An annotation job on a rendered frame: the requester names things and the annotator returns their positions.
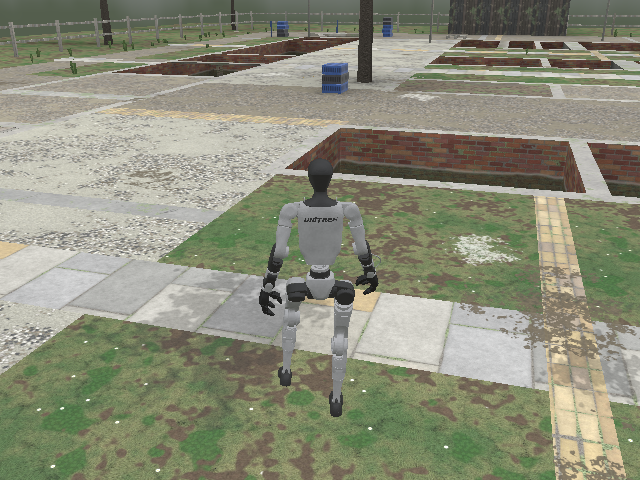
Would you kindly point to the right robot thigh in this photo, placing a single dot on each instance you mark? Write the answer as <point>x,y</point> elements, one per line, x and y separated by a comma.
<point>344,294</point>

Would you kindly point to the robot left upper arm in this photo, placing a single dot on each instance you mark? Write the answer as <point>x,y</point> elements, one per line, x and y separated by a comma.
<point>289,211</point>

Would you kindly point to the robot right upper arm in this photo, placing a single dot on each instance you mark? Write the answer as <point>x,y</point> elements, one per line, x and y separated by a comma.
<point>351,212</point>

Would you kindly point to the humanoid robot torso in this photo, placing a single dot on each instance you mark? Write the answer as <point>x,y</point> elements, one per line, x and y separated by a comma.
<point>320,237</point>

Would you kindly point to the robot left hand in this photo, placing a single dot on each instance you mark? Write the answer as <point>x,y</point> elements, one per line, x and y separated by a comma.
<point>264,301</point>

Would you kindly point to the robot right hand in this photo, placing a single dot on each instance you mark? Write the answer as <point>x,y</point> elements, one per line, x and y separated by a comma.
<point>364,280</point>

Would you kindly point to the right robot forearm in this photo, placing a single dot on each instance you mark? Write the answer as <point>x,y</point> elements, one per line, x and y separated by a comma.
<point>367,263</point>

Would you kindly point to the left robot forearm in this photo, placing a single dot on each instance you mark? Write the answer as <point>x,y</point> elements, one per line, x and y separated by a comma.
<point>272,272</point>

